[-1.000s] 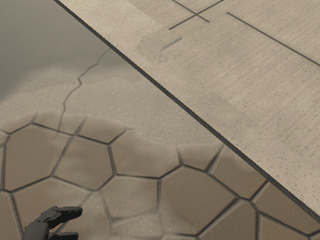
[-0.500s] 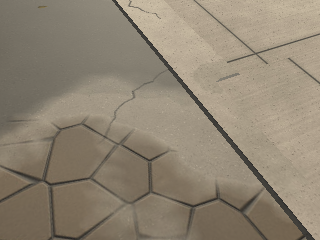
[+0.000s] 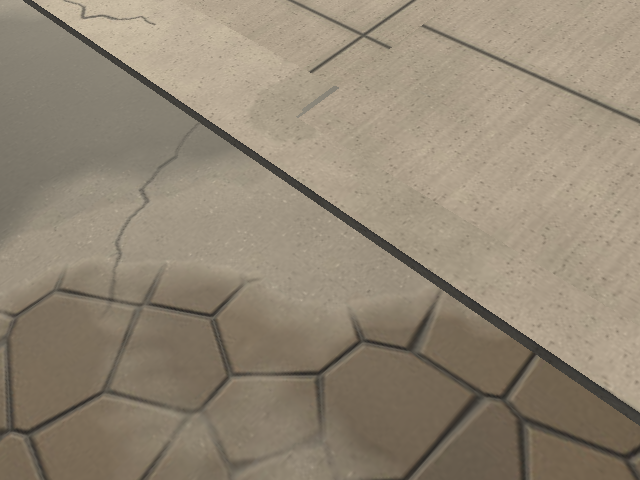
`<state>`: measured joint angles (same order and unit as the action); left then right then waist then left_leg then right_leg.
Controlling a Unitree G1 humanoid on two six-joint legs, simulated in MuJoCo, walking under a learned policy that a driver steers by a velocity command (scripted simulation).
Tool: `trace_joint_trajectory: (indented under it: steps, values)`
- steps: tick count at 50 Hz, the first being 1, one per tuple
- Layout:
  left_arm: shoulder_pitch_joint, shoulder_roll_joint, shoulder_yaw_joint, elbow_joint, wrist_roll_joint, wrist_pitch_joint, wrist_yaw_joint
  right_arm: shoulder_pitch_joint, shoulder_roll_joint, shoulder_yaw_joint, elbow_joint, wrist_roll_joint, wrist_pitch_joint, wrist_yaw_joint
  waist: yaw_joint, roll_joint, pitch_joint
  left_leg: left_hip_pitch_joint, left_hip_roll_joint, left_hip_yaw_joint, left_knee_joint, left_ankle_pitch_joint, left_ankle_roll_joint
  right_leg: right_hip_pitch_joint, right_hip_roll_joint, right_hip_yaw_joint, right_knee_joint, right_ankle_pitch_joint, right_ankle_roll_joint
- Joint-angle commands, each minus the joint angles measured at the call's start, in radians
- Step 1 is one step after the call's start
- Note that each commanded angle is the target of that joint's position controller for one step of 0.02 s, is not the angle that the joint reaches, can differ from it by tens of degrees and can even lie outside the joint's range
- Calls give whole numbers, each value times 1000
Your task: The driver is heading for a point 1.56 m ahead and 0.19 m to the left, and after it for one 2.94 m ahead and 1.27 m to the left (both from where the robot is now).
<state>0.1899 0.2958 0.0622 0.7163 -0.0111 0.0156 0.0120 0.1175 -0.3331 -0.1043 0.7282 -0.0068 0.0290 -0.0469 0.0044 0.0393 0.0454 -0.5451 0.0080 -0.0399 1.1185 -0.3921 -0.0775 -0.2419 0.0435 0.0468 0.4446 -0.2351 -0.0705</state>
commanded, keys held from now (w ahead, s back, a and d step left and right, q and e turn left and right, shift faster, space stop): e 0.02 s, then w+e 0.06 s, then w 0.08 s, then w+q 0.76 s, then w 0.08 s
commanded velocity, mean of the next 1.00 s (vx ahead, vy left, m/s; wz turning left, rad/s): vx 0.37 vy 0.00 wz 0.18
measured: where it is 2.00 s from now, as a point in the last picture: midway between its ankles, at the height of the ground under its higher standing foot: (278, 357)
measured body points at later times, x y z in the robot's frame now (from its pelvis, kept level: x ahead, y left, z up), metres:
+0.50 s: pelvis +0.13 +0.05 -0.01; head +0.14 +0.07 +0.44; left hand +0.23 +0.33 -0.13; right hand +0.24 -0.23 -0.10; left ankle +0.12 +0.15 -0.74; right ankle +0.03 -0.07 -0.68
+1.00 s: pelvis +0.39 +0.04 -0.01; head +0.42 +0.05 +0.44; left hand +0.48 +0.34 -0.10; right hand +0.55 -0.21 -0.12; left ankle +0.27 +0.15 -0.65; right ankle +0.46 -0.05 -0.74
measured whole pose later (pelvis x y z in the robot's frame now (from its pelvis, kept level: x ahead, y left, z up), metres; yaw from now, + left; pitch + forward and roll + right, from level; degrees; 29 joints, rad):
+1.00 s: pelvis +0.39 +0.04 -0.01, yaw +16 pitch +1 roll -2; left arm 0.17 0.27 0.05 0.70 0.01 -0.10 -0.02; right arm 0.32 -0.31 -0.06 0.72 0.03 -0.03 -0.01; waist -0.01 0.04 0.04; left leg -0.42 0.01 -0.09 1.18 -0.38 0.02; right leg -0.29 0.04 -0.04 0.43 -0.17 -0.03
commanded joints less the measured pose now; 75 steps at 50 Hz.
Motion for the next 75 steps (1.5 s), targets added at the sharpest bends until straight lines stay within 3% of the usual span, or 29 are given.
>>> trace_joint_trajectory:
  steps: [1,5,14,19,20,21,22,24,26,29,34,40,42,43,44,45,46,47,49,53,61,63,65,66,67,68,69,72,75]
  values:
    - [-9,165,40,-71,-2,-10,16,-18,-64,-15,-72,5,-21,-4,-2,-142,-123,-97,1,-41,-33,68,-19,190,-235,252,-105,456,-162]
    - [31,172,42,-66,-8,-13,23,-63,-70,-13,-87,14,-44,14,34,-196,-74,-117,8,-47,-262,134,-19,180,-223,363,-216,-179,-164]
    - [88,181,30,-19,4,-53,-6,-94,-51,16,-93,35,-122,66,92,-179,-6,46,26,24,-533,138,69,124,-262,353,-230,-203,-166]
    - [73,153,19,-5,-1,-62,-18,66,-60,18,-49,34,-131,72,-8,-133,-40,325,-16,61,-644,177,151,33,-227,246,-113,-51,-116]
    - [48,121,8,-14,8,-69,-17,168,-93,6,-28,37,-130,65,-59,-92,-84,466,25,-17,-663,166,186,-36,-179,173,28,69,-76]
    - [27,71,-8,-58,16,-87,-15,271,-196,-18,-18,30,-132,61,-76,125,-142,650,196,-333,-759,94,297,-235,-39,5,354,74,6]
    - [2,103,-1,-89,15,-112,-10,350,-221,-29,-3,31,-132,74,-103,259,-140,767,328,-673,-878,-12,411,-494,26,-2,593,-283,55]
    - [-29,149,11,-84,-13,-137,-24,287,-124,1,-25,23,-134,77,-79,101,-26,719,293,-568,-887,-25,378,-627,-62,54,701,-199,37]
    - [-59,134,13,-89,17,-145,-33,247,-97,12,-47,19,-121,72,-57,22,-1,643,230,-439,-903,164,345,-598,-99,37,615,-78,46]
    - [-73,93,8,-97,27,-137,-41,236,-97,17,-54,26,-106,53,-31,56,-18,540,167,-316,-920,400,330,-494,-86,-5,469,8,95]
    - [-240,43,-13,-138,15,-137,-44,285,-130,5,-29,31,-90,24,-75,65,6,369,98,-231,-907,436,278,-305,-18,-33,139,259,132]
    - [-220,117,17,-142,-1,-147,-41,299,-132,-3,-11,40,-73,15,-30,97,-15,464,161,-346,-788,511,232,-165,-18,17,31,200,76]
    - [-5,172,49,-99,8,-151,-26,260,-98,9,-37,27,-68,23,84,84,-174,402,75,-297,-515,663,182,168,-62,24,5,198,5]
    - [175,235,62,-87,22,-144,-14,264,-35,32,-67,0,-70,25,143,-38,-355,246,-1,-229,-218,417,151,463,-250,219,43,108,-60]
    - [194,264,66,-53,27,-133,-27,436,43,55,-83,40,-78,30,37,-412,-471,-88,-113,-163,77,-216,105,712,-468,708,-78,-110,-205]
    - [153,151,43,-76,14,-129,-28,399,-76,34,-50,57,-76,27,63,-265,-348,-181,-24,-177,182,-164,98,611,-444,702,-133,-253,-170]
    - [102,105,31,-79,9,-124,-21,279,-125,19,-67,53,-73,29,82,-164,-203,-202,12,-134,181,-65,95,464,-404,517,-146,-195,-133]
    - [68,99,26,-69,17,-121,-23,224,-108,23,-77,38,-73,27,63,-84,-125,-163,46,-106,153,4,90,329,-359,408,-167,-49,-122]
    - [42,79,18,-44,31,-124,-26,198,-68,24,-91,31,-75,37,19,-113,-59,-98,86,-103,88,58,93,173,-298,277,-220,79,-125]
    - [44,102,28,2,7,-142,-31,142,-7,47,-113,23,-68,46,-2,-111,-9,-113,104,-70,-85,85,81,98,-297,166,-306,175,-171]
    - [146,182,39,73,-26,-113,-32,-100,-15,65,-181,24,-108,81,63,-99,19,12,65,17,-512,368,85,127,-270,46,-287,256,-119]
    - [165,199,42,87,-27,-98,-28,-100,-43,53,-188,25,-114,84,42,-109,15,54,45,17,-570,323,102,175,-295,74,-239,276,-99]
    - [152,194,36,92,-23,-86,-22,39,-91,23,-149,14,-119,78,-50,-103,-62,284,3,46,-645,333,135,161,-246,41,-53,481,-50]
    - [158,157,21,84,-10,-87,-19,169,-142,1,-122,-3,-118,67,-113,-92,-168,504,53,14,-631,429,165,74,-184,4,145,461,-3]
    - [213,55,-13,46,16,-96,-19,275,-236,-16,-126,-42,-111,53,-118,106,-342,866,332,-294,-594,607,271,-239,-64,-61,518,86,80]
    - [290,42,-21,65,-1,-100,-13,283,-214,-10,-127,-38,-98,54,-101,257,-479,908,458,-553,-691,696,361,-355,2,39,736,-391,108]
    - [253,146,11,72,-25,-92,-10,241,-143,11,-130,-23,-94,59,-104,144,-377,801,417,-438,-696,729,341,-399,-43,99,826,-371,113]
    - [175,122,23,59,-11,-47,7,75,-43,37,-114,-3,-103,67,-10,82,-158,490,298,-126,-763,789,284,-365,-137,36,738,-240,124]
    - [191,79,24,45,-11,0,14,-10,-55,27,-101,-23,-118,59,43,92,-114,330,287,-6,-856,778,306,-268,-129,5,708,-121,150]
Next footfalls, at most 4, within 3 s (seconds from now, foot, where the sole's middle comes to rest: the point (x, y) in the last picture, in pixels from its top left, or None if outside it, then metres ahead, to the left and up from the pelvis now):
0.40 left None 0.16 0.14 -0.78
0.84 right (388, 455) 0.50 -0.04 -0.78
1.32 left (231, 378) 0.68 0.30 -0.78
1.80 right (332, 332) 0.79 0.07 -0.78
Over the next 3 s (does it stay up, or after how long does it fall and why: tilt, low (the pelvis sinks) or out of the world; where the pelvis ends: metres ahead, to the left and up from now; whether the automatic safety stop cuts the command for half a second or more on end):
stays up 0.75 0.25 -0.01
